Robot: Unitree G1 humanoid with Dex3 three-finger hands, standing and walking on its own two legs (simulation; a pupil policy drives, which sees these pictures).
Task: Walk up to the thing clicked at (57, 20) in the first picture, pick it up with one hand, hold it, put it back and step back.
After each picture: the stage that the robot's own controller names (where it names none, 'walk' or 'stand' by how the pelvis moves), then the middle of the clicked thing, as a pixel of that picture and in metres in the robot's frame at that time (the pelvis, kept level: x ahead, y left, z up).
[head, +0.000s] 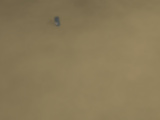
stand; (57, 21) +1.83 +0.40 -0.72
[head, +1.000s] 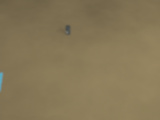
walk; (67, 30) +1.70 +0.21 -0.71
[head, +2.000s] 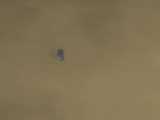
walk; (60, 55) +1.13 +0.22 -0.71
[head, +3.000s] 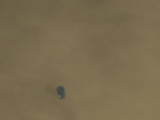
walk; (61, 92) +0.71 +0.22 -0.72
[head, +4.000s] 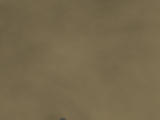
walk; out of the picture +0.44 +0.27 -0.70
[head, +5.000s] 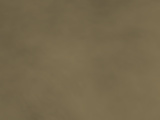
stand; out of the picture +0.34 +0.23 -0.72
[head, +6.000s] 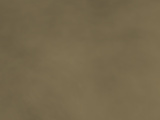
stand; out of the picture +0.33 +0.23 -0.73
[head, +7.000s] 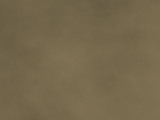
stand; out of the picture +0.35 +0.23 -0.73
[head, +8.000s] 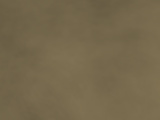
stand; out of the picture +0.33 +0.24 -0.73
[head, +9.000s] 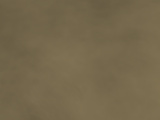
go down; out of the picture +0.34 +0.23 -0.73
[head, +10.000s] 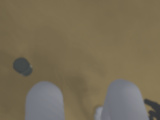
go down; (23, 67) +0.41 +0.26 -0.34
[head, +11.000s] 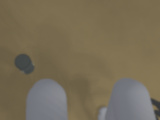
approach; (25, 64) +0.42 +0.27 -0.31
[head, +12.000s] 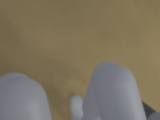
close in; out of the picture +0.40 +0.30 -0.22
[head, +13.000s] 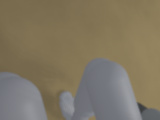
close; out of the picture +0.39 +0.31 -0.22
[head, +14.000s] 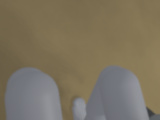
lift; out of the picture +0.34 +0.30 -0.18
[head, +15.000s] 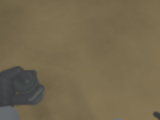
lift; (29, 88) +0.32 +0.19 +0.01
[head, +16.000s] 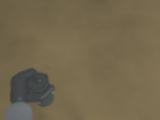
hold; (41, 90) +0.33 +0.17 +0.01
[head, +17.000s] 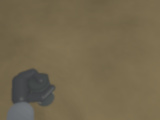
hold; (42, 90) +0.33 +0.17 +0.00
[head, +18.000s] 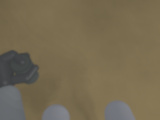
crouch; (25, 69) +0.40 +0.21 -0.07
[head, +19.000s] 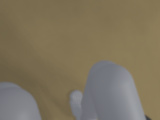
lower; out of the picture +0.42 +0.31 -0.20
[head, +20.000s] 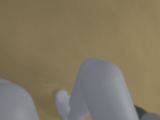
lower; out of the picture +0.40 +0.32 -0.22
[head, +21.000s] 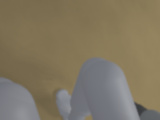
lower; out of the picture +0.40 +0.32 -0.22
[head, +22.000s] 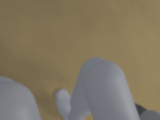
lower; out of the picture +0.41 +0.32 -0.22
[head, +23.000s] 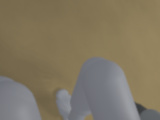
lower; out of the picture +0.41 +0.32 -0.22
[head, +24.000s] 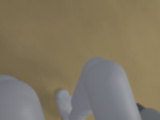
withdraw; out of the picture +0.40 +0.31 -0.23
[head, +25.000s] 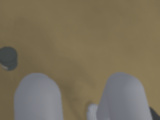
stand; (8, 59) +0.42 +0.27 -0.26
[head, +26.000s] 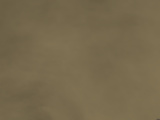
stand; out of the picture +0.36 +0.22 -0.64
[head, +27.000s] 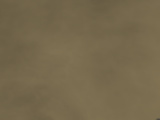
stand; out of the picture +0.38 +0.23 -0.67
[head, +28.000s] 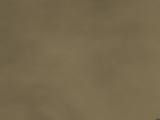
stand; out of the picture +0.36 +0.22 -0.67
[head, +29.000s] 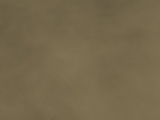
stand; out of the picture +0.39 +0.22 -0.72
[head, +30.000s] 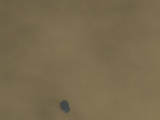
walk; (65, 106) +0.47 +0.21 -0.70
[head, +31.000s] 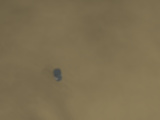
walk; (57, 74) +0.75 +0.21 -0.70
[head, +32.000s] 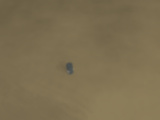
stand; (69, 68) +1.01 +0.22 -0.70
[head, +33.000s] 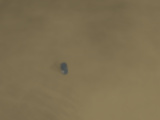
stand; (64, 68) +0.98 +0.24 -0.73
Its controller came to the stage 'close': yes
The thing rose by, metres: 0.71
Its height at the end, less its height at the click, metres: +0.00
